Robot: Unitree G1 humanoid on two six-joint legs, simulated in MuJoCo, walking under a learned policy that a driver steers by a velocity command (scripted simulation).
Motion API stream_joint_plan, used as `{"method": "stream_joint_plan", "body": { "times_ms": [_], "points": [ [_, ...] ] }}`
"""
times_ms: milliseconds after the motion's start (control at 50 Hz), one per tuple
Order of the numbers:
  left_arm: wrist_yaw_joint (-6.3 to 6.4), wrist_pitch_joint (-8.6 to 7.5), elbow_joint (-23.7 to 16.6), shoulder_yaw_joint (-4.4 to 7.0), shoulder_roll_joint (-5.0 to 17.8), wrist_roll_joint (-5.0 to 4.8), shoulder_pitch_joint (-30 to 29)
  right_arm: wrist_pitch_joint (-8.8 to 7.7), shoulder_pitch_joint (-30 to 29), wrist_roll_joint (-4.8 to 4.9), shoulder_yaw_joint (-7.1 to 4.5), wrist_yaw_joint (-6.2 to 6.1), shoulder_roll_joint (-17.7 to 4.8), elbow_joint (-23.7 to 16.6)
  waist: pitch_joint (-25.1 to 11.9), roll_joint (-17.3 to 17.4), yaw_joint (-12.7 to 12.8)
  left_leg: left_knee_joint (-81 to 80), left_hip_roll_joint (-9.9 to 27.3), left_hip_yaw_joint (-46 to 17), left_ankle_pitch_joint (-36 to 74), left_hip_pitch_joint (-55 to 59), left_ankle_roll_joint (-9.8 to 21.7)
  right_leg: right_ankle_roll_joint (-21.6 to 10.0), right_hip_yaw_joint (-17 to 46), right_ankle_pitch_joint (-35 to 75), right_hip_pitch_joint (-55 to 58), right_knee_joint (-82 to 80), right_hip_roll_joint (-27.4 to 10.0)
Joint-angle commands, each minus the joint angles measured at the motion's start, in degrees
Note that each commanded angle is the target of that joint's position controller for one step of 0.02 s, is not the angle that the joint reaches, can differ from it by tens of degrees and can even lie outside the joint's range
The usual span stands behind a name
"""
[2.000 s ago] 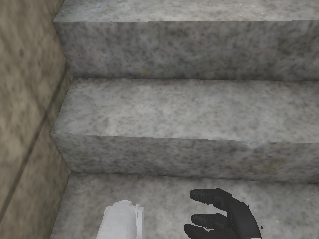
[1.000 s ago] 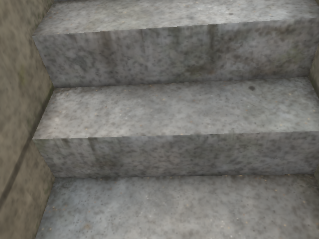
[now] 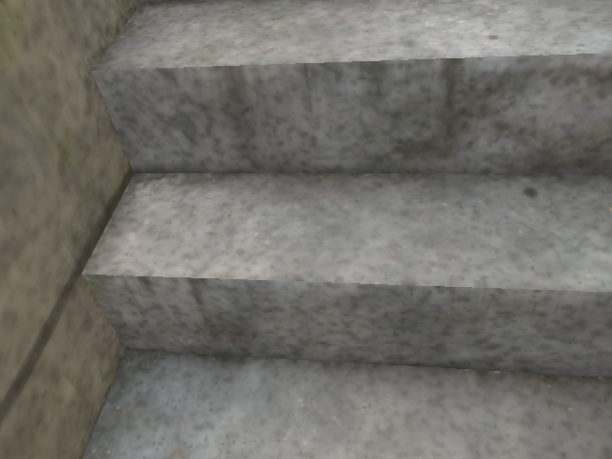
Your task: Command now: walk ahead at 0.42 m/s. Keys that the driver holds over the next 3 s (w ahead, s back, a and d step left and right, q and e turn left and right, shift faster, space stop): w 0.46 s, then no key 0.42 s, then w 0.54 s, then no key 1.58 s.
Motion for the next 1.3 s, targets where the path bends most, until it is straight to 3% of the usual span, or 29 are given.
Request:
{"method": "stream_joint_plan", "body": {
  "times_ms": [20,60,120,160,180,220,260,280,300,320,360,380,460,520,580,620,640,720,740,760,780,820,860,900,1060,1180,1260,1280,1300],
  "points": [
    [-1.21,-1.18,2.32,-0.71,0.58,2.57,6.02,-2.37,-15.19,-1.14,2.78,0.19,6.49,-15.37,16.23,-11.22,-1.11,26.17,0.75,-4.31,-1.11,-42.85,4.74,-8.93,18.75,24.18,15.58,-17.55,-15.84],
    [-2.02,-0.95,0.99,-1.2,2.32,2.09,0.89,-1.09,-10.11,-0.57,5.08,1.92,10.47,-17.05,14.92,-11.09,-6.28,24.26,3.32,-3.66,0.06,-41.27,6.06,-7.46,11.5,30.1,5.97,-18.87,-15.52],
    [0.97,0.31,-2.5,-2.05,6.71,0.09,-5.9,0.51,-18.94,-1.5,6.49,2.77,7.89,-23.83,14.62,-10.18,-8.06,-0.12,6.97,8.45,7.39,-26.73,1.54,-8.89,2.86,30.34,-12.55,-32.76,-10.21],
    [3.61,1.35,-2.26,-2.26,9.37,-2.63,-2.03,1.47,-26.03,-0.41,7.43,3.06,7.31,-26.09,5.63,-11.19,-7.4,-27.42,5.1,22.34,8.27,5.49,2.66,-9.97,-2.27,74.28,-15.75,-38.37,-8.83],
    [3.77,0.88,-1.55,-2.13,12.94,-1.1,0.85,1.17,-22.36,0.44,6.35,2.25,6.2,-24.98,-2.03,-15.81,-9.76,-26.21,0.8,24.87,0.78,14.78,3.11,-12.89,-1.1,120.23,-7.53,-30.51,-13.8],
    [3.75,-0.11,-1.15,1.14,22.01,-1.4,0.72,2.78,-3.82,-2.75,3.36,1.14,-1.11,-21.66,-13.47,-28.09,-18.76,-41.61,-2.54,17.21,-12.23,21.78,4.8,-16.6,-0.94,157.36,15.13,-11.71,-18.76],
    [0.42,-2.36,-2.7,1.21,16.92,-2.36,8.59,4.03,-0.04,-3.27,0.91,1.26,-6.4,-16.93,-20.53,-14.6,-14.68,-66.11,4.39,-7.43,-23.96,45.51,11.7,-15.17,6.54,129.5,-0.68,9.66,-14.73],
    [-1.39,-5.06,-3.2,2.17,16.74,-2.24,-2.95,5.32,13.07,-6.23,-0.82,0.83,-9.35,-9.51,-19.14,-6.09,-21.15,-82.67,7.49,-19.63,-20.9,49.49,15.23,-14.42,8.32,73.52,-8.21,28.65,-8.39],
    [-3.44,-7.05,-7.3,0.43,5.62,-2.65,-13.39,4.56,18.02,-9.61,-0.21,0.87,-7.58,-2.64,-9.8,8.24,-17.39,-97.45,17.36,-44.71,-9.23,41.85,21.62,-11.32,17.48,23.36,-24.29,64.87,6.2],
    [-4.61,-8.38,-14.17,-0.7,-1.84,-1.77,-19.03,2.2,17.1,-9.27,1.27,1.6,-1.11,-3.54,-9.96,3.05,-14.97,-101.14,23.81,-53.89,-16.14,40.6,18.98,-10.93,30.91,15.85,-40.39,92.88,10.64],
    [-4.3,-5.61,-22.37,-4.36,-7.74,-1.51,-25.35,0.04,7.3,-4.64,2.2,4.01,4.31,3.45,7.44,-5.62,-7.02,-97.67,20.45,-29.79,-8.41,26.06,9.76,-9.9,22.68,12.51,-52.47,101.65,7.28],
    [-3.88,-4.62,-23.45,-6.43,-9.09,-0.24,-23.78,-0.49,6.48,-5.02,2.01,5.55,4.26,6.24,8.53,-10.92,-3.73,-95.8,18.15,-22.2,-5.63,23.59,6.91,-9.52,21.53,14.25,-54.52,103.04,7.19],
    [-2.23,-0.88,-21.16,-7.28,-4.84,-3.77,-15.09,-0.27,1.81,-7.43,3.34,6.65,5.39,6.67,11.54,-3.8,1.37,-100.56,16.0,-2.64,2.41,12.22,6.34,-5.98,16.78,21.74,-61.42,102.5,5.51],
    [0.64,0.24,-23.8,-8.98,-7.21,-0.45,-23.65,-0.19,8.18,-8.82,2.69,5.08,-0.49,8.88,15.0,1.81,-1.46,-103.53,15.52,1.23,1.11,10.63,6.64,-3.36,14.13,26.49,-68.6,99.65,3.55],
    [2.26,0.0,-27.21,-8.78,-3.65,0.12,-36.0,1.04,15.69,-5.83,2.06,2.21,-1.33,9.89,10.77,2.98,-6.57,-107.13,14.02,2.38,9.98,16.1,7.94,-0.09,1.79,25.8,-64.2,77.07,-0.78],
    [2.53,0.63,-29.36,-10.24,-8.1,1.38,-41.96,2.23,21.01,-5.22,-0.22,-0.1,-7.27,10.61,5.12,6.81,-8.94,-118.99,20.41,-4.05,22.08,25.61,12.43,1.29,-3.12,9.96,-54.36,66.55,-6.04],
    [2.26,1.59,-28.35,-10.49,-9.03,-0.27,-38.89,3.03,21.62,-3.28,-1.16,-1.05,-7.87,11.75,3.39,8.84,-8.05,-117.8,21.66,-2.4,24.97,34.84,12.44,0.43,-0.12,1.5,-52.82,60.72,-7.06],
    [0.86,0.99,-22.72,-5.69,0.67,1.06,-20.77,1.1,16.63,-3.22,-1.61,2.51,-11.21,11.34,-12.41,12.15,0.68,-97.48,20.87,7.41,113.57,48.86,10.25,-7.6,-2.79,-7.15,-20.0,35.76,3.09],
    [0.68,1.55,-19.61,-3.98,4.68,1.72,-13.03,-0.12,15.03,-2.44,-1.62,2.95,-10.98,10.21,-17.64,7.24,2.58,-88.53,19.59,7.57,110.37,44.85,8.75,-9.95,8.57,5.2,-9.22,30.07,-0.83],
    [1.46,3.17,-16.28,-1.68,9.71,1.56,-8.22,-0.29,14.86,-3.11,-1.31,3.54,-7.93,8.38,-19.66,-10.06,1.8,-76.2,12.61,6.77,88.68,32.24,6.23,-15.62,31.15,-3.91,-1.51,14.49,-9.41],
    [2.18,4.89,-13.83,-0.1,12.44,1.94,-5.11,0.13,11.66,-3.29,-1.1,3.8,-3.98,8.5,-16.41,-23.55,3.97,-51.95,2.16,1.21,24.58,20.8,2.03,-23.36,53.33,-7.48,2.1,-9.23,-17.8],
    [1.31,3.46,-14.34,-0.5,8.11,0.84,-15.26,2.42,6.88,0.27,-1.11,2.97,-0.11,4.68,-4.92,-18.89,-1.17,-16.81,0.3,-5.98,12.01,9.49,-0.76,-17.17,47.44,-11.64,-11.76,-9.06,-17.01],
    [-0.44,1.96,-10.08,-1.56,-1.05,-1.09,-17.84,3.22,6.34,-1.05,-0.89,1.17,2.55,3.54,6.75,-8.01,-4.79,-20.23,2.22,-2.36,11.99,6.07,1.98,-10.37,25.6,-6.9,-22.21,3.38,-11.91],
    [-1.08,0.83,-6.79,-0.65,0.58,0.06,-15.96,2.69,6.28,-1.17,-0.78,-0.28,4.48,2.72,8.88,-4.51,-5.16,-18.41,0.73,-3.79,12.04,5.31,2.95,-8.74,21.34,-3.36,-20.41,2.46,-11.05],
    [0.24,-0.42,-3.18,1.4,5.65,0.8,-4.08,1.66,-1.5,-2.09,-0.78,0.29,3.05,-2.22,9.14,-16.49,-3.9,-24.15,3.6,0.27,20.19,-9.15,0.4,-10.47,18.96,-15.57,-8.88,-11.9,-14.06],
    [2.29,-0.36,-6.25,3.37,14.35,-0.79,-16.29,2.36,4.77,-0.64,-0.98,-0.14,0.14,-2.46,7.26,-25.38,-12.48,-66.02,6.48,12.76,2.74,31.96,1.75,-11.89,9.37,-3.51,-20.52,-22.24,-12.82],
    [0.52,-3.17,-10.47,-1.33,0.51,-2.46,-23.79,1.51,27.84,-4.33,-3.68,2.3,-2.02,7.88,5.35,-7.34,-21.18,-94.59,8.23,4.83,19.2,51.9,8.32,-5.54,0.48,21.84,-29.62,35.31,-4.35],
    [-0.98,-4.8,-10.45,-2.59,-7.72,-3.19,-16.9,1.6,25.62,-6.37,-1.88,2.72,-2.97,6.43,1.12,6.05,-12.17,-91.22,19.62,-19.31,38.75,50.49,11.42,-2.71,10.56,-0.01,-40.4,66.51,3.34],
    [-1.39,-6.0,-8.27,-1.56,-6.74,-3.94,-5.86,1.06,25.13,-6.14,-1.91,3.07,-6.19,3.56,-7.3,8.5,-8.91,-102.56,28.86,-36.21,21.64,54.23,15.69,-1.67,23.23,2.61,-47.2,79.84,6.83]
  ]
}}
